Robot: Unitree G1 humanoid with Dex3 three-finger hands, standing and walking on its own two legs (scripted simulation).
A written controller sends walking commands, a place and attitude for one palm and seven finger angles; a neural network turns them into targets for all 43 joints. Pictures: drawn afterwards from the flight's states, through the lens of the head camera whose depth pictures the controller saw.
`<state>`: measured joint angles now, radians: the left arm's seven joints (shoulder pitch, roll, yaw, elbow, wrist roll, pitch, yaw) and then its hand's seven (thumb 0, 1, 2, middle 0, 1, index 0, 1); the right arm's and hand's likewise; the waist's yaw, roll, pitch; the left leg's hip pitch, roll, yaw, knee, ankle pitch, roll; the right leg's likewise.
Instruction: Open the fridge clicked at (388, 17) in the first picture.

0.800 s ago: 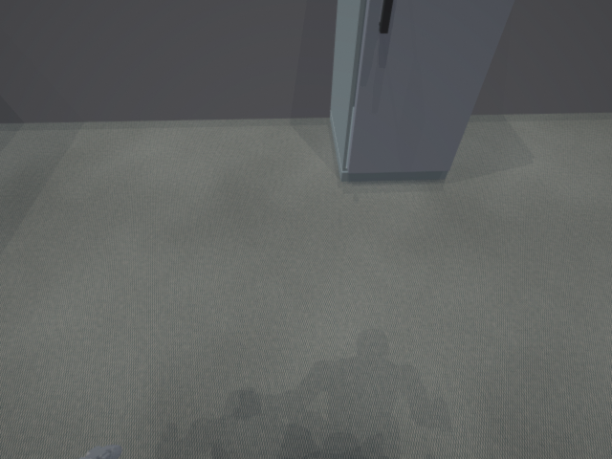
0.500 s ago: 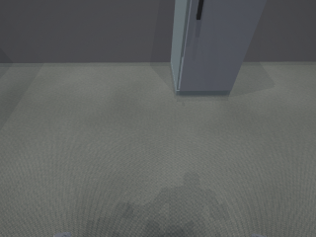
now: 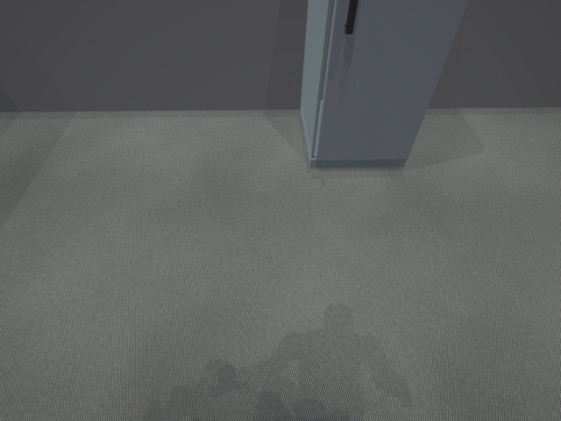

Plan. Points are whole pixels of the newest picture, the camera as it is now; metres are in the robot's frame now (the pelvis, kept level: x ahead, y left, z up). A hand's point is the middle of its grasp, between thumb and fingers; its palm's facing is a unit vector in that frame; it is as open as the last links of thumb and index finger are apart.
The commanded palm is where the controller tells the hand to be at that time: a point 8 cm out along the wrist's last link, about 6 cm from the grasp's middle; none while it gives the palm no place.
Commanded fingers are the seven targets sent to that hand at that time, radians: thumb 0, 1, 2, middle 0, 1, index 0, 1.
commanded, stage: stand and wait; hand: left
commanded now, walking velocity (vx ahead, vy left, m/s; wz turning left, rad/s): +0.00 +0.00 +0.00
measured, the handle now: out of the picture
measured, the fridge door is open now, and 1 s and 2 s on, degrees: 0 0 0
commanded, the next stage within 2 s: look at it before walking up in 0.02 s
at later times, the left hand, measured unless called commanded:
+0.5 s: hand out of the picture +0.07 +0.25 -0.16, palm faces -0.03 -0.94 -0.33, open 7.4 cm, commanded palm none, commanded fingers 0.00 0.90 0.90 -0.20 -0.30 -0.20 -0.30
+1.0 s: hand out of the picture +0.05 +0.21 -0.18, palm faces -0.08 -0.97 -0.24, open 7.4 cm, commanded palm none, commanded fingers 0.00 0.90 0.90 -0.20 -0.30 -0.20 -0.30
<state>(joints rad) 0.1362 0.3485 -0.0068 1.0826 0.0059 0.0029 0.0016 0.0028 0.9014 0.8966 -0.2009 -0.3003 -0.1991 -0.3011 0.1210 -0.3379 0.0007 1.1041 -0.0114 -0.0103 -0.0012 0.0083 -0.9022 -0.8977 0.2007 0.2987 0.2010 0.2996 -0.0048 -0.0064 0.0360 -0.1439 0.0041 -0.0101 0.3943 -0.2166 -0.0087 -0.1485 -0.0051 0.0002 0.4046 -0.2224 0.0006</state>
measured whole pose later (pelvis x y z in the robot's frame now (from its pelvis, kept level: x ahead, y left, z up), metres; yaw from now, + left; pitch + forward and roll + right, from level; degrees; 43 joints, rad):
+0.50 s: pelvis +0.00 +0.00 +0.00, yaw +0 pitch -2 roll +0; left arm 0.14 0.34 -0.01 1.09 0.01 0.00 0.00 0.00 0.90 0.90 -0.20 -0.30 -0.20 -0.30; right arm 0.11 -0.34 0.00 1.11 -0.01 -0.02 0.00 0.01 -0.90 -0.90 0.20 0.30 0.20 0.30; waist 0.00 -0.01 0.03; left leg -0.13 0.00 -0.01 0.37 -0.20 -0.01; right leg -0.14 0.00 0.00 0.38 -0.21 0.00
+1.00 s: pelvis +0.02 +0.00 -0.01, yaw -6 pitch +0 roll +0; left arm 0.30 0.26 0.02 1.04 0.02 0.04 -0.03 0.00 0.90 0.90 -0.20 -0.30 -0.20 -0.30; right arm 0.22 -0.26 -0.01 1.05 -0.02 -0.01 0.00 0.01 -0.90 -0.90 0.20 0.30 0.20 0.30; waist 0.02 -0.01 0.00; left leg -0.18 0.05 0.08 0.53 -0.33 -0.01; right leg -0.25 0.04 0.08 0.59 -0.37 -0.03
